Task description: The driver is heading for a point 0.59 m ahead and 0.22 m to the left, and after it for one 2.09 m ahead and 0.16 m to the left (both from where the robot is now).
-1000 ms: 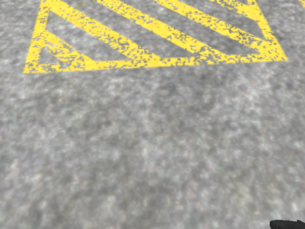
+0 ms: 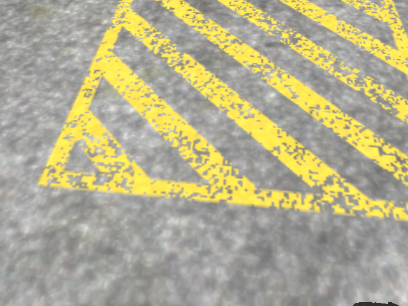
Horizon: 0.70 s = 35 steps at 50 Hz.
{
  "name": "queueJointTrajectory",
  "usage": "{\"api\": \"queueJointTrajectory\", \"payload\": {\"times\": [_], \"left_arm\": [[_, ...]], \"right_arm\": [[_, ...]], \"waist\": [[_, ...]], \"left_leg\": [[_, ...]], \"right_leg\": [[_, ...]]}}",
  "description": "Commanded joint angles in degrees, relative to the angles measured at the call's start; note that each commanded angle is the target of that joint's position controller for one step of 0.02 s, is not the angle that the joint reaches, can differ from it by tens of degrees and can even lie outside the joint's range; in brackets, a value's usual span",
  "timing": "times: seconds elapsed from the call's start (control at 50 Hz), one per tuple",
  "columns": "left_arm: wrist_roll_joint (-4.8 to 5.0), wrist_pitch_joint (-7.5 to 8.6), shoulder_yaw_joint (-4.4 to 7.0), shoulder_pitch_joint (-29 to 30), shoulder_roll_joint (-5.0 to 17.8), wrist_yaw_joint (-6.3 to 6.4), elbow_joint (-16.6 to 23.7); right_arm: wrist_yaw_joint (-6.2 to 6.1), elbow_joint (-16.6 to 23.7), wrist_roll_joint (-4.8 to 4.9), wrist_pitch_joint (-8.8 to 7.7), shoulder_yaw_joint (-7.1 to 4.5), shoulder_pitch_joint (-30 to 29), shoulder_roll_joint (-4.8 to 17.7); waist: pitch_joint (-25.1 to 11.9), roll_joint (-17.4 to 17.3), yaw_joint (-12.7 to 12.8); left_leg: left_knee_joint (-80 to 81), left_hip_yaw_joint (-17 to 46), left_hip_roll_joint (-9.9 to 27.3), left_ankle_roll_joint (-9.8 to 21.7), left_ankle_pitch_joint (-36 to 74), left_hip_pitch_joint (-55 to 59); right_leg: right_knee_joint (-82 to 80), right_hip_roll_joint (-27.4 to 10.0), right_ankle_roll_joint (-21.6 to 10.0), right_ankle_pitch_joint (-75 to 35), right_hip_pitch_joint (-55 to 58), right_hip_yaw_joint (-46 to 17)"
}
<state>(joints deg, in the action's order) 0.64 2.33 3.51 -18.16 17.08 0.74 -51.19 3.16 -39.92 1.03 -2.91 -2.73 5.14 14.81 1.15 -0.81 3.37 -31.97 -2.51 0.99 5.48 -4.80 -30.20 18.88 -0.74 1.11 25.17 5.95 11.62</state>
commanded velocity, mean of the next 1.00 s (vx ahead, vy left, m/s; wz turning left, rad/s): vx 0.46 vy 0.00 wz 0.50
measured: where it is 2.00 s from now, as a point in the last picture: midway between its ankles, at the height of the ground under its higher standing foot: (172, 258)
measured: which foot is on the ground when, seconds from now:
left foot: down 0.00-0.50, up 0.52-0.96, down 0.98-1.00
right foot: down 0.00-0.00, up 0.02-0.48, down 0.50-1.00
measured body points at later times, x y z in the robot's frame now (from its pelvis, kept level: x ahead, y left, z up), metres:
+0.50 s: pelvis +0.30 +0.01 +0.00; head +0.32 +0.03 +0.45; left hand +0.46 +0.31 -0.06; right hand +0.41 -0.27 -0.11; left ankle +0.13 +0.09 -0.72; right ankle +0.45 -0.07 -0.73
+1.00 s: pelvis +0.52 +0.12 +0.00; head +0.55 +0.15 +0.45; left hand +0.38 +0.37 -0.13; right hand +0.84 +0.05 -0.06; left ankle +0.57 +0.28 -0.72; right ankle +0.46 -0.07 -0.71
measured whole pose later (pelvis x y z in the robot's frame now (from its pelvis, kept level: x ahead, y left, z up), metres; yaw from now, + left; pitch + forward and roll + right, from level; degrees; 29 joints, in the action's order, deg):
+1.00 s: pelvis +0.52 +0.12 +0.00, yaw +30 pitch +2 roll -2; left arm 1.2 3.3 3.5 -19.4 16.9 -0.3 -50.7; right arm 1.6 -35.0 -1.4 -2.9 -2.6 2.0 14.8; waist 3.2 -1.3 4.9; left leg -29.1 0.1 1.6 2.7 -0.6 -27.6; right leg 30.0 -2.9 1.7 24.5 -2.2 8.0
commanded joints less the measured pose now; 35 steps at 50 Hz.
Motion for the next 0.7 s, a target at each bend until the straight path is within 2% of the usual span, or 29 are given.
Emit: {"api": "queueJointTrajectory", "payload": {"times": [0.02,0.04,0.06,0.08,0.1,0.12,0.14,0.2,0.26,0.32,0.38,0.42,0.46,0.48,0.5,0.52,0.54,0.56,0.58,0.6,0.62,0.66,0.7], "left_arm": [[-1.35,0.10,1.09,1.2,7.8,1.25,5.2],[-2.17,2.09,-1.27,-4.0,0.6,-0.11,7.5],[-0.05,4.28,-0.26,2.8,5.9,-1.09,7.7],[1.59,5.53,0.23,7.6,7.7,-1.54,9.6],[0.91,6.09,0.10,8.6,7.0,-1.26,9.7],[-0.46,6.00,0.55,8.8,7.4,-0.95,9.5],[-0.88,5.34,0.83,7.8,7.5,-0.99,9.5],[-1.49,3.50,0.76,6.9,5.6,-0.78,10.1],[-1.66,3.15,0.23,13.3,3.9,-0.59,12.3],[-1.09,3.63,-0.25,19.2,2.7,-1.12,14.0],[-0.39,4.23,0.14,22.4,4.0,-1.78,15.6],[-0.30,4.71,0.69,21.8,5.4,-2.20,15.8],[-0.29,5.24,1.40,17.6,6.6,-2.18,14.9],[-0.67,5.52,2.19,12.1,7.8,-1.84,13.6],[-1.70,5.73,3.00,4.0,10.4,-1.41,12.8],[-2.47,5.05,4.29,-3.0,15.2,-1.19,11.3],[-0.65,4.61,3.62,-3.3,11.6,-1.59,10.9],[-0.36,4.23,2.47,-0.3,7.2,-1.29,11.9],[-0.87,3.68,1.93,2.7,5.9,-1.06,12.3],[-1.18,3.40,1.52,4.8,4.9,-1.03,11.8],[-1.53,3.50,1.09,5.9,3.8,-0.93,11.5],[-1.17,3.95,1.21,6.2,3.7,-1.04,10.7],[-0.88,4.41,1.80,5.7,5.3,-1.12,9.7]], "right_arm": [[-1.63,-0.9,0.16,0.29,-6.31,21.3,15.9],[-1.53,-0.2,0.58,-0.19,-6.31,19.1,19.0],[-1.42,0.6,0.43,-0.59,-4.90,20.3,13.5],[-1.51,0.6,0.03,-1.00,-4.28,18.0,11.6],[-1.54,1.2,0.07,-1.13,-3.95,14.4,10.7],[-1.65,2.0,-0.14,-1.04,-3.47,11.1,9.2],[-1.86,2.9,-0.82,-1.03,-3.02,9.3,8.2],[-2.68,3.2,-0.40,-1.22,-3.30,8.9,9.2],[-3.75,2.2,-0.17,-0.99,-3.73,11.4,10.8],[-4.18,1.2,0.10,-0.41,-3.80,13.9,11.0],[-4.32,-0.1,0.52,0.03,-3.80,16.4,10.8],[-4.63,-0.3,0.49,0.43,-3.78,16.6,10.4],[-4.73,-0.1,0.28,0.88,-3.88,15.4,10.3],[-4.58,0.4,0.16,0.94,-3.40,14.4,9.0],[-4.26,1.6,-0.51,0.75,-2.23,13.9,6.1],[-4.26,2.6,0.63,0.21,-1.08,21.9,2.3],[-4.29,2.2,1.19,-0.14,-1.35,23.2,6.5],[-4.23,2.1,1.23,0.10,-2.54,17.6,10.8],[-4.27,3.0,0.61,0.45,-2.77,13.2,11.3],[-4.12,3.8,-0.02,0.51,-2.89,10.6,10.5],[-3.85,4.0,0.04,0.75,-3.04,10.5,9.4],[-3.50,4.0,0.66,1.45,-2.62,11.5,6.7],[-3.44,5.1,0.37,1.88,-2.29,9.7,5.4]], "waist": [[-14.3,-3.9,-12.2],[-19.9,-15.0,-5.3],[-20.5,-7.7,-10.0],[-12.7,-5.3,-10.0],[-8.5,0.1,-7.6],[-5.6,0.9,-5.5],[-4.9,-0.8,-3.6],[-3.2,-1.5,-2.1],[-1.2,-1.9,-4.1],[-0.8,-3.3,-6.7],[-0.6,-3.9,-7.7],[-0.8,-4.7,-6.9],[-1.7,-6.5,-4.5],[-4.7,-6.1,-1.6],[-12.4,-2.5,2.1],[-21.3,13.9,0.2],[-20.9,17.7,0.2],[-12.3,10.4,1.7],[-7.0,5.9,1.3],[-2.8,4.7,0.1],[-1.2,5.8,-1.3],[-0.4,7.4,-2.4],[0.3,6.1,-2.5]], "left_leg": [[2.0,13.1,5.3,7.5,0.3,35.6],[8.8,44.4,17.0,17.9,-11.3,52.6],[13.7,46.2,17.1,16.2,-15.1,53.1],[14.6,37.9,15.3,13.9,-10.2,46.7],[15.0,31.8,13.0,12.3,-4.3,38.4],[16.2,27.5,11.1,11.6,1.3,31.4],[17.5,25.5,9.8,11.5,4.9,27.0],[19.8,21.1,7.8,12.1,10.7,19.8],[19.8,17.3,4.9,10.0,10.4,16.7],[18.5,16.6,3.0,7.4,5.1,15.4],[15.4,20.8,4.8,6.6,1.9,18.9],[11.8,24.4,6.4,6.0,1.6,22.9],[7.8,26.6,6.7,4.9,5.1,24.3],[2.4,25.3,4.2,3.4,8.5,23.0],[-11.1,21.7,1.0,1.4,4.4,16.9],[-31.3,13.7,-7.7,-3.2,-19.4,-3.4],[-40.9,13.8,-4.4,-4.0,-29.1,-12.9],[-44.1,13.8,-1.6,-4.5,-24.1,-15.7],[-43.5,11.2,0.5,-4.7,-19.6,-14.5],[-40.8,10.7,2.1,-4.8,-16.8,-13.1],[-38.5,10.6,3.7,-4.6,-15.0,-10.7],[-35.6,9.0,4.9,-4.7,-13.6,-8.2],[-32.1,8.7,5.6,-5.2,-11.1,-9.9]], "right_leg": [[39.3,-8.9,-3.0,-43.4,-19.3,-0.2],[56.1,3.6,-0.3,7.8,-43.5,-8.2],[59.9,1.2,-1.6,7.5,-49.9,-17.3],[58.0,-1.1,-2.8,1.8,-52.9,-16.7],[53.3,-3.5,-2.9,-2.9,-50.5,-16.4],[48.8,-4.9,-2.2,-5.4,-47.2,-16.1],[47.0,-5.9,-1.6,-7.1,-43.6,-16.6],[40.4,-5.6,1.4,-10.1,-41.4,-15.1],[28.0,-3.8,3.2,-20.6,-41.3,-14.3],[16.3,-0.9,3.2,-29.9,-36.7,-13.8],[11.3,0.3,2.2,-30.4,-35.4,-15.3],[9.1,0.4,0.9,-26.7,-34.7,-16.5],[7.7,0.7,-1.1,-21.9,-29.7,-15.7],[5.6,0.4,-2.8,-22.8,-21.2,-14.9],[7.6,-7.0,-6.3,-21.6,-6.3,-21.3],[5.2,-20.8,-15.7,-12.8,15.6,-45.2],[0.2,-24.7,-17.3,1.1,16.3,-58.6],[-1.5,-22.2,-14.6,4.7,8.9,-50.5],[-2.2,-19.7,-12.5,-0.5,1.1,-41.9],[-3.7,-17.2,-11.7,-7.0,-5.8,-35.8],[-5.2,-15.2,-10.9,-11.3,-9.9,-31.0],[-8.0,-13.8,-11.0,-16.0,-13.4,-24.8],[-9.7,-14.4,-12.2,-20.8,-13.6,-20.9]]}}
Velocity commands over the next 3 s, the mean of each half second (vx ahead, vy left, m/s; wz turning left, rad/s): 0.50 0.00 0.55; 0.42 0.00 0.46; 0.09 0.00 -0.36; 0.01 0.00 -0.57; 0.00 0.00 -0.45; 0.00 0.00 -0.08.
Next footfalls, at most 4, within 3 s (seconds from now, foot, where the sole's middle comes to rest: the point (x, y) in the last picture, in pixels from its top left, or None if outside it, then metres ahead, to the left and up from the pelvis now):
0.50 right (238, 298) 0.49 -0.05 -0.76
0.98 left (132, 256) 0.61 0.30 -0.76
1.40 right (205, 241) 0.67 0.06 -0.76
1.90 left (140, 241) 0.66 0.28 -0.76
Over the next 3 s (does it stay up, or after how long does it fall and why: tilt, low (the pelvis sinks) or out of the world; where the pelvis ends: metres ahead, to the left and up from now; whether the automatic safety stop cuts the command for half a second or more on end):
stays up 0.62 0.12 0.02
